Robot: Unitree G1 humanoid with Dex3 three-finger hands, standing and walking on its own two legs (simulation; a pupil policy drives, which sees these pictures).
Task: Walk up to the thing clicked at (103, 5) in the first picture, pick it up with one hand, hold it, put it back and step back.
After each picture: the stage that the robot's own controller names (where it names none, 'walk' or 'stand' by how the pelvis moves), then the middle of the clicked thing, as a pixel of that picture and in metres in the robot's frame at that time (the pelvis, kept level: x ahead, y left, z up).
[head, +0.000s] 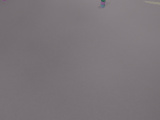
stand; (102, 3) +2.11 -0.33 -0.72
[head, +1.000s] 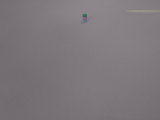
walk; (84, 18) +1.97 +0.05 -0.69
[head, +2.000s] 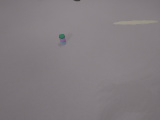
walk; (62, 39) +1.31 +0.32 -0.71
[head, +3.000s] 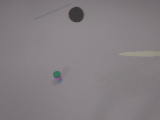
walk; (57, 77) +0.82 +0.30 -0.72
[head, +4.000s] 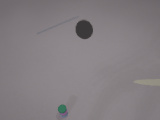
walk; (63, 111) +0.50 +0.22 -0.71
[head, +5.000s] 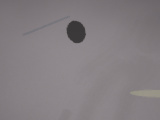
stand; out of the picture +0.31 +0.18 -0.70
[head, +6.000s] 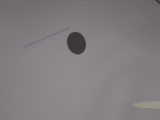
stand; out of the picture +0.25 +0.17 -0.72
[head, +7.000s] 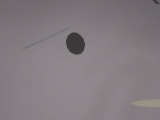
stand; out of the picture +0.27 +0.18 -0.73
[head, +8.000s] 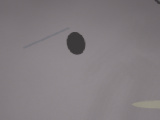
stand; out of the picture +0.26 +0.18 -0.73
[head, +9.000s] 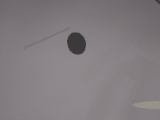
stand; out of the picture +0.25 +0.18 -0.73
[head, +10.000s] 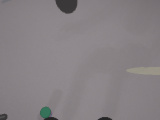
go down; (46, 113) +0.29 +0.18 -0.61
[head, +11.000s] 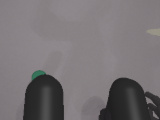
go down; (40, 80) +0.34 +0.20 -0.31
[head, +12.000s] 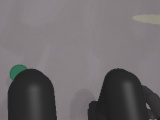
close in; (21, 75) +0.34 +0.22 -0.26
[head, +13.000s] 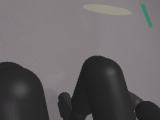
close; out of the picture +0.33 +0.23 -0.22
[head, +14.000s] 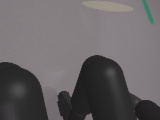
close; out of the picture +0.33 +0.24 -0.22
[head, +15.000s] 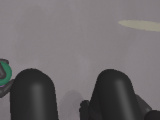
lift; out of the picture +0.29 +0.26 -0.14
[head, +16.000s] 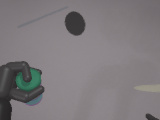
lift; (30, 88) +0.30 +0.17 +0.02
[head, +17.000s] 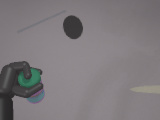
hold; (32, 86) +0.32 +0.17 -0.01
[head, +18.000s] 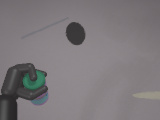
hold; (36, 88) +0.31 +0.17 +0.00
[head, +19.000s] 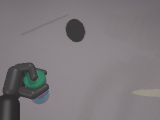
crouch; (37, 87) +0.32 +0.16 -0.01
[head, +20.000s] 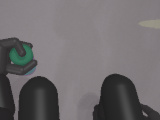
lower; (24, 61) +0.39 +0.19 -0.11
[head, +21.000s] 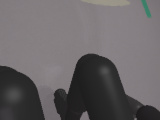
lower; out of the picture +0.37 +0.26 -0.22
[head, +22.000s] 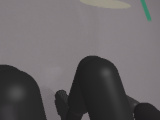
lower; out of the picture +0.36 +0.26 -0.22
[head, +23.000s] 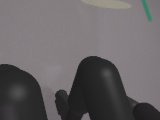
lower; out of the picture +0.35 +0.26 -0.23
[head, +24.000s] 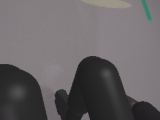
lower; out of the picture +0.35 +0.26 -0.23
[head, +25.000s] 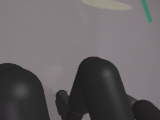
open; out of the picture +0.34 +0.24 -0.23
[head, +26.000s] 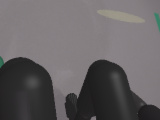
stand; out of the picture +0.34 +0.23 -0.23
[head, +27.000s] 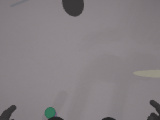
stand; (51, 114) +0.31 +0.18 -0.58
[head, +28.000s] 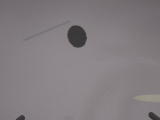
stand; out of the picture +0.30 +0.17 -0.66
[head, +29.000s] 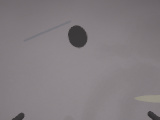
stand; out of the picture +0.30 +0.17 -0.66
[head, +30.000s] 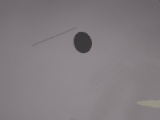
stand; out of the picture +0.32 +0.17 -0.72
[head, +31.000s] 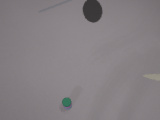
walk; (67, 103) +0.40 +0.14 -0.70
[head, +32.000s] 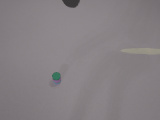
walk; (56, 78) +0.60 +0.15 -0.71
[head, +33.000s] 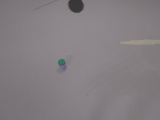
stand; (62, 65) +0.89 +0.25 -0.70
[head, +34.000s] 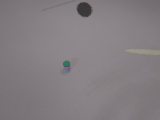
stand; (66, 66) +0.91 +0.15 -0.72
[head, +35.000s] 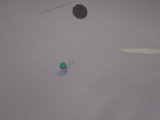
stand; (63, 68) +0.92 +0.19 -0.73
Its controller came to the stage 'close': yes
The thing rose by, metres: 0.71
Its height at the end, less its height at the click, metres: +0.00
